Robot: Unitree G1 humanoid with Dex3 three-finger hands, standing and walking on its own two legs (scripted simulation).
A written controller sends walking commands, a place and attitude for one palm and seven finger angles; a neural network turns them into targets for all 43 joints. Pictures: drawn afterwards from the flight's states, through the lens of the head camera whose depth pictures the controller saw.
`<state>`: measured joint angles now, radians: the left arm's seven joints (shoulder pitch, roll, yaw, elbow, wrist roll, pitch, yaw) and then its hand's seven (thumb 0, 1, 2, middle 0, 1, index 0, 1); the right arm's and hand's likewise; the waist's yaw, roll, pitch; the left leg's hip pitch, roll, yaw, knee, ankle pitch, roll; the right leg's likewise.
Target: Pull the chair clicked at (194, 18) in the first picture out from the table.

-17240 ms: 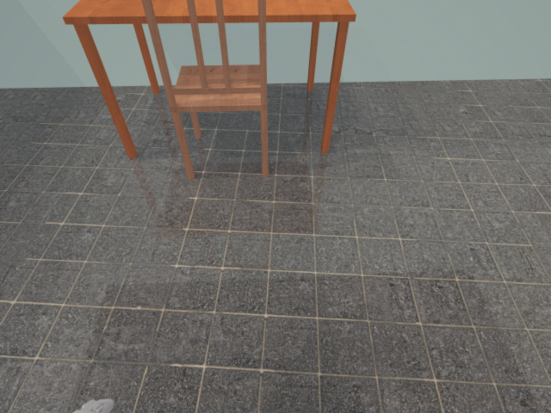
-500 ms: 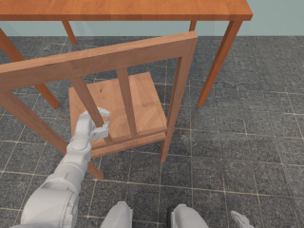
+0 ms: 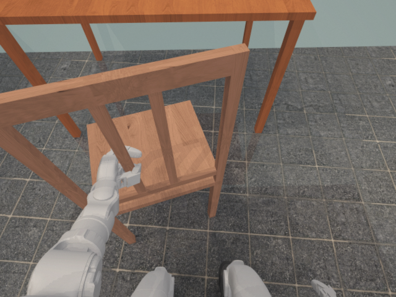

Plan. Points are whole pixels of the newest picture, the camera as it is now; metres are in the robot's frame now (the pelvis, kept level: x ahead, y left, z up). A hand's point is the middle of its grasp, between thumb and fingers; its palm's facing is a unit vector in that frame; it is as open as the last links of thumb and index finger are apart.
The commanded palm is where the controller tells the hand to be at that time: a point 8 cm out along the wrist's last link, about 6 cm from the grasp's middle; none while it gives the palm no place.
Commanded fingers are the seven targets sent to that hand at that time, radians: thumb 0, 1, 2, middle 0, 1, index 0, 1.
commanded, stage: step backward, pulling the chair out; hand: left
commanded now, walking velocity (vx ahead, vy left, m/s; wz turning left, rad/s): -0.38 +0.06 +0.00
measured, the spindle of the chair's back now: (124, 159) +0.41 +0.17 -0.03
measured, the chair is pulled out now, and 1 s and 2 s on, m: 0.38 0.54 0.58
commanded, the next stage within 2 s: stop walking, hand still on the chair in 0.60 s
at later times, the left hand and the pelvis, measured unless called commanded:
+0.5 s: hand (129, 206) +0.30 +0.15 -0.05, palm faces +0.04 -0.98 -0.21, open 5.5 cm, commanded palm +0.31 +0.20 -0.05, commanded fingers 0.00 0.90 0.90 -0.50 -1.45 -0.50 -1.45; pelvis -0.07 +0.01 +0.00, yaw +0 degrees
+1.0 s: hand (125, 243) +0.23 +0.15 -0.05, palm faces +0.09 -0.97 -0.23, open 5.6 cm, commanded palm +0.20 +0.20 -0.03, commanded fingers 0.00 0.90 0.90 -0.50 -1.45 -0.50 -1.45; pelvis -0.10 -0.01 +0.00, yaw +0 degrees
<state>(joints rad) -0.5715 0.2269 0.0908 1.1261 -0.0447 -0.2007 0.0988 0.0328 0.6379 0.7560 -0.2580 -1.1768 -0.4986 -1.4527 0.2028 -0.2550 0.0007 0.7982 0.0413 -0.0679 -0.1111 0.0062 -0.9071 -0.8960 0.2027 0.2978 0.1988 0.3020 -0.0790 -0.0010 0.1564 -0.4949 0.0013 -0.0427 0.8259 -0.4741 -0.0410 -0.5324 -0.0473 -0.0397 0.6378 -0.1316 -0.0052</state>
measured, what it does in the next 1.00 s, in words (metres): steps on the spot: left foot, then right foot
